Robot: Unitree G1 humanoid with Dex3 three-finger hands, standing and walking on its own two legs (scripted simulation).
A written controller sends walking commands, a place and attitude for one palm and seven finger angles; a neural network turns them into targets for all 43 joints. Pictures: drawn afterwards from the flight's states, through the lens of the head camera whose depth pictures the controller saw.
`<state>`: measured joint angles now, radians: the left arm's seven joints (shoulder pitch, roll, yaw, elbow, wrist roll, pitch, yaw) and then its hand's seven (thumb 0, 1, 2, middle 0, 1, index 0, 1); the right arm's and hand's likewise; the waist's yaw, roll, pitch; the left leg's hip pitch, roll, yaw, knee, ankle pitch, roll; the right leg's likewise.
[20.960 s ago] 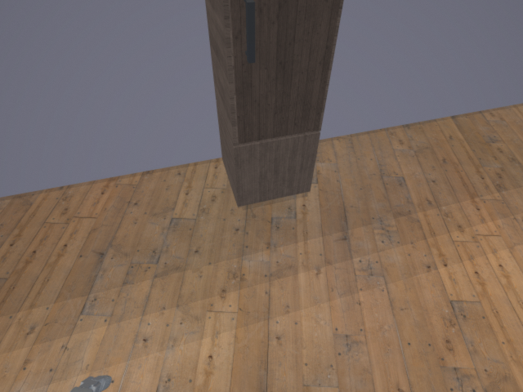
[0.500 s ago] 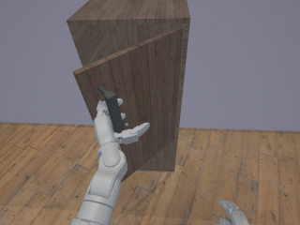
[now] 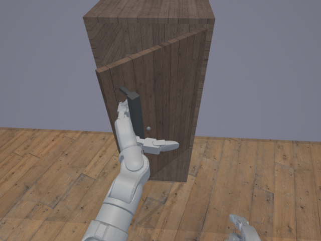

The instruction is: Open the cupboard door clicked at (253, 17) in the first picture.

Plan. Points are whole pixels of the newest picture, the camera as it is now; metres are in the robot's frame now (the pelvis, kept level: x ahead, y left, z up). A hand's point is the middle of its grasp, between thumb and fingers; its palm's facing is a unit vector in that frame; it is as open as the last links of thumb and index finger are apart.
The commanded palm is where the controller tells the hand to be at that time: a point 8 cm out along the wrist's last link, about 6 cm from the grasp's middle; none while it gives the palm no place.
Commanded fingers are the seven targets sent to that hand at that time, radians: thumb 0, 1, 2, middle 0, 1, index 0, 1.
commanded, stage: slide the hand sideways off the handle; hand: left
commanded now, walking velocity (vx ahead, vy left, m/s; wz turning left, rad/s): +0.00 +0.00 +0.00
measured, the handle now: (132, 117) +0.40 +0.10 +0.12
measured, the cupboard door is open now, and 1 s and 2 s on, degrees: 45 47 47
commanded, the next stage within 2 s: draw the hand back to the body in 1.18 s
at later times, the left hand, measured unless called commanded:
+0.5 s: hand (141, 147) +0.30 +0.07 +0.11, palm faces -0.07 -1.00 -0.02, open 16.3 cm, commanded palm +0.27 +0.13 +0.11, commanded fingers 0.00 -0.50 0.30 -0.15 -0.30 -0.15 -0.30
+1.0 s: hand (109, 166) +0.25 +0.13 +0.11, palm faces +0.04 -1.00 -0.04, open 16.3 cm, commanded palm +0.22 +0.19 +0.11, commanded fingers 0.00 -0.50 0.30 -0.15 -0.30 -0.15 -0.30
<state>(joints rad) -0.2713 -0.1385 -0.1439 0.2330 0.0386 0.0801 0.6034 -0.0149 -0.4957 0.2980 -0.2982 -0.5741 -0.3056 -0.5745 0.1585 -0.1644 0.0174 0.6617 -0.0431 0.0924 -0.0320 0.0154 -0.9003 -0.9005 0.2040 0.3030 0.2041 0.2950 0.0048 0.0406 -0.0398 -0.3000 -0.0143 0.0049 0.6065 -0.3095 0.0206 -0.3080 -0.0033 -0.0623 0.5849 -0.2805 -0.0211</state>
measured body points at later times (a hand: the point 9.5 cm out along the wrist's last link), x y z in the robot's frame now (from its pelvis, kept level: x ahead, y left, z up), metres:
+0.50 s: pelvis +0.00 +0.00 +0.00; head -0.01 -0.01 +0.45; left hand +0.30 +0.12 +0.11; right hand +0.18 -0.21 -0.08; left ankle +0.01 +0.10 -0.73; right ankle +0.02 -0.11 -0.73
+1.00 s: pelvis +0.03 -0.02 +0.00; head +0.01 -0.04 +0.45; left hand +0.24 +0.19 +0.11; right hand +0.22 -0.24 -0.07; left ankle +0.01 +0.10 -0.73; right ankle +0.02 -0.11 -0.73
